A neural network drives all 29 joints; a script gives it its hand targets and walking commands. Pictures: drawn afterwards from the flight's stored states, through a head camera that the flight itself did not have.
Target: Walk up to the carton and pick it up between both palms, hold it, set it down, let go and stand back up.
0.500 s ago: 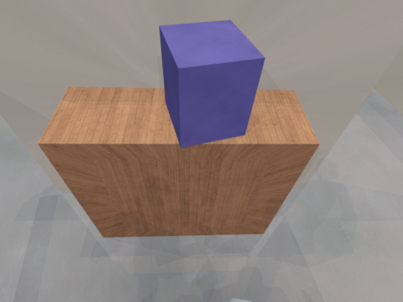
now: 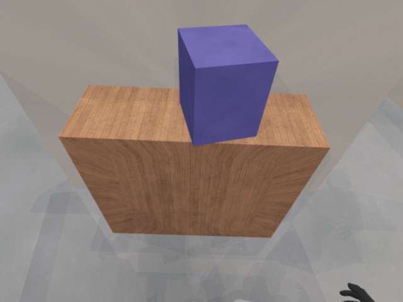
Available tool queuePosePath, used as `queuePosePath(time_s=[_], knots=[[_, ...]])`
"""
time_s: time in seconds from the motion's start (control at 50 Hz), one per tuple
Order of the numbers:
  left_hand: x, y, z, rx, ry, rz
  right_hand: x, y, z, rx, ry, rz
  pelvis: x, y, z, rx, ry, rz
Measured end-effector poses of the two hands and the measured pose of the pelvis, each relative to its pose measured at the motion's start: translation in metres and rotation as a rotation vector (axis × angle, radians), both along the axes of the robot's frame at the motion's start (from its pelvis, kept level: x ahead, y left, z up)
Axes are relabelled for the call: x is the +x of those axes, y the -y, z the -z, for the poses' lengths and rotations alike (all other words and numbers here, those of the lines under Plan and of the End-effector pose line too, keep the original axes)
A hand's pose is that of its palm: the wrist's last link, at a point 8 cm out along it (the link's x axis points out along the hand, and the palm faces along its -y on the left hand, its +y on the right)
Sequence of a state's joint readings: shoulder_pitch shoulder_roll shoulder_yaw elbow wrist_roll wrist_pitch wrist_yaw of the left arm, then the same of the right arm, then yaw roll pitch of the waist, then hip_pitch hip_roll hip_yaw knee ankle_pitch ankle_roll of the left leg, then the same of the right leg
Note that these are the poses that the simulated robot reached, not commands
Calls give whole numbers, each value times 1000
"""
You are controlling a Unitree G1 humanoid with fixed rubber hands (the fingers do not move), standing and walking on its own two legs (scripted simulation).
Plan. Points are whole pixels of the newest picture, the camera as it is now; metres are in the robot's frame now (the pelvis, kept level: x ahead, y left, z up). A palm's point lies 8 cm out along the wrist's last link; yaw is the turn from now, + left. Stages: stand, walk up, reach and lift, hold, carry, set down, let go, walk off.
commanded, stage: walk up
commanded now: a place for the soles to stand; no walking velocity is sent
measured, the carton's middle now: (219, 85) +0.66 -0.06 +0.07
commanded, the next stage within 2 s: none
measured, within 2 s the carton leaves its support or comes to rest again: neither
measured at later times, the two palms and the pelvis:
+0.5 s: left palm out of the picture +0.10 +0.34 -0.07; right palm out of the picture +0.13 -0.32 -0.09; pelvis +0.01 +0.00 +0.00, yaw +0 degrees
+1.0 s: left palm (35, 301) +0.16 +0.31 -0.06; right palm out of the picture +0.10 -0.37 -0.08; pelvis +0.05 -0.02 +0.01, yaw -1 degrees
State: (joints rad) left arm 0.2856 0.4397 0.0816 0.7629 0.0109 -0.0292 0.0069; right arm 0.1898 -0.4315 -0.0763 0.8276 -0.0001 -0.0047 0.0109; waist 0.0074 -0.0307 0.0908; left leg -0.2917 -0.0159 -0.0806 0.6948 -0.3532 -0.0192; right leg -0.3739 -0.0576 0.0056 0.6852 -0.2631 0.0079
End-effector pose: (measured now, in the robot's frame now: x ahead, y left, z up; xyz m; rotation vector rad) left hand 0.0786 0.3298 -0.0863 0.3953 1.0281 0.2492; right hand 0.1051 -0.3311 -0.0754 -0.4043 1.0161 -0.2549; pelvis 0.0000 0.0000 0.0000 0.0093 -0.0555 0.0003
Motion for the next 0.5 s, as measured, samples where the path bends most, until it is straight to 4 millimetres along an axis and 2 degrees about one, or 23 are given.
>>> queuePosePath(time_s=[0.16, 0.32, 0.5], knots=[[3, -8, -11, 30, -9, 0, 7, -9, 10, 39, -9, -4, 4, -4, -2, -6, -10, 0], [10, -8, -20, 59, -15, 2, 21, -13, 20, 75, -4, -9, 12, -1, -2, 0, -20, -1], [17, -8, -19, 52, 1, 6, 21, -13, 18, 68, -7, -8, 12, -2, -2, -1, -20, -2]])
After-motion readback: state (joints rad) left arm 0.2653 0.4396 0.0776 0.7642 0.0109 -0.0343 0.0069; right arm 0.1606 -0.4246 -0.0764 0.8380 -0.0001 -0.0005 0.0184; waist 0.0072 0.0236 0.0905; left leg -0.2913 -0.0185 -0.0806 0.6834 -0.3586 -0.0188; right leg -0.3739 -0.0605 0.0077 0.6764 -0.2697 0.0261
